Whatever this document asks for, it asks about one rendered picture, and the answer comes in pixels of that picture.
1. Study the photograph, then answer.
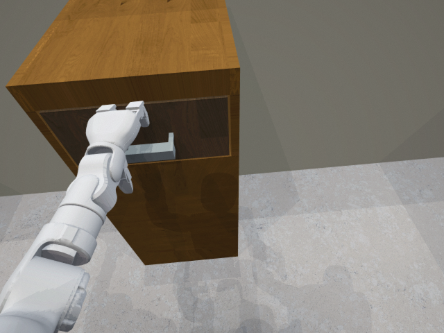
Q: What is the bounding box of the drawer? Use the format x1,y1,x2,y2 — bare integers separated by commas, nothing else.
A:
39,95,230,166

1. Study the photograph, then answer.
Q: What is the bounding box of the handle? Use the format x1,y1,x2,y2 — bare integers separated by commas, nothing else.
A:
125,133,176,163

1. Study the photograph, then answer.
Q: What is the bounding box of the left robot forearm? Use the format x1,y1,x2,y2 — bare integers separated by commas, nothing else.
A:
0,142,126,313

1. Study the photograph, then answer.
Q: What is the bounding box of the robot left hand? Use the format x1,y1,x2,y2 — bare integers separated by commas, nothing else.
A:
86,101,149,194

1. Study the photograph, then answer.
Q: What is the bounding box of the cabinet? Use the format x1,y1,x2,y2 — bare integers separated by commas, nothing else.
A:
6,0,240,265

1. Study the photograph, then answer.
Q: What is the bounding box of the left robot upper arm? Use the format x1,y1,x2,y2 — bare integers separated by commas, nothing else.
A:
0,256,90,333

